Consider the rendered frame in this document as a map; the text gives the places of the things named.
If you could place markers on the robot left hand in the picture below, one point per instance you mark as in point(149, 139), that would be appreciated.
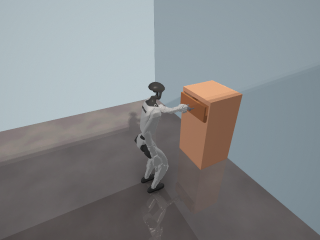
point(182, 108)

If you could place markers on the right robot upper arm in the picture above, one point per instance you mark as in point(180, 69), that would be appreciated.
point(154, 117)

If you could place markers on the drawer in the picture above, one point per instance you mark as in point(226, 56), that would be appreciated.
point(200, 110)

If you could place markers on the humanoid robot head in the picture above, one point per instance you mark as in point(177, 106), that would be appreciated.
point(157, 88)

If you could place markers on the robot right hand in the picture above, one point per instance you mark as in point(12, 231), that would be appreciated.
point(157, 161)

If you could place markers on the handle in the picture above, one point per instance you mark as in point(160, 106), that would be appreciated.
point(188, 108)

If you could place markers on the right robot forearm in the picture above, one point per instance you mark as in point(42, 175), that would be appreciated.
point(149, 143)

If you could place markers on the cabinet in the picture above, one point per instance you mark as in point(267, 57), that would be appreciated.
point(209, 143)

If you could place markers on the left robot forearm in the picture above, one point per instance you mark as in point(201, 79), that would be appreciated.
point(171, 110)

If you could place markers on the robot right foot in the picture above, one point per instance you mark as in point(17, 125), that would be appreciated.
point(158, 187)

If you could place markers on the left robot upper arm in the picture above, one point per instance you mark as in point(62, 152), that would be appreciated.
point(161, 107)

